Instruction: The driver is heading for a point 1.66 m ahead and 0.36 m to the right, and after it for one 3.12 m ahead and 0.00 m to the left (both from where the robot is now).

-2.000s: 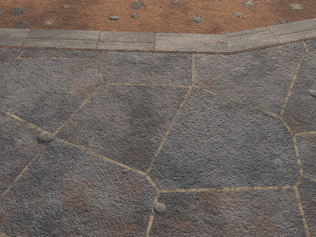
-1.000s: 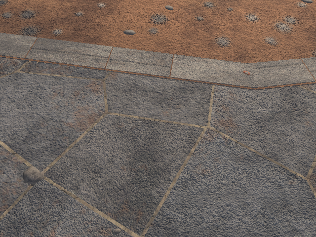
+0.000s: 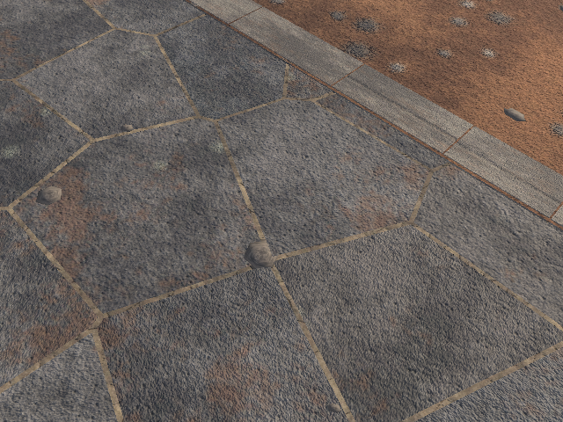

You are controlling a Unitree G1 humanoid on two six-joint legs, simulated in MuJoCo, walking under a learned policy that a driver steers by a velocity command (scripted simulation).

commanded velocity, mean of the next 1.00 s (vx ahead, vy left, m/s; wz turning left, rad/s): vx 0.27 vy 0.00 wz -0.30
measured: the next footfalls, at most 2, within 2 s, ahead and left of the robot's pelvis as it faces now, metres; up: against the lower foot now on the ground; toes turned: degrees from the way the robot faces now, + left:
right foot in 0.14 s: +0.04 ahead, -0.12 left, +0.00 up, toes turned -2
left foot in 0.46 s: +0.07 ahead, +0.09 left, +0.00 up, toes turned -15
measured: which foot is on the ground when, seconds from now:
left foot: down 0.00-0.16, up 0.18-0.44, down 0.46-0.92, up 0.94-1.00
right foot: up 0.00-0.12, down 0.14-0.44, up 0.46-0.88, down 0.90-1.00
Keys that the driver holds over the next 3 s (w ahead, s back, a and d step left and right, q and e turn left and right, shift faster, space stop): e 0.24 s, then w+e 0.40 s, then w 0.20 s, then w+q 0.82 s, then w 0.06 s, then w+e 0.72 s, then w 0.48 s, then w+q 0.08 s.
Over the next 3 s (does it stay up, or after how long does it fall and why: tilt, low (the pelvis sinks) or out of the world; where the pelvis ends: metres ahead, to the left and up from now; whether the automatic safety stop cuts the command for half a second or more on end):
stays up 1.30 -0.32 -0.01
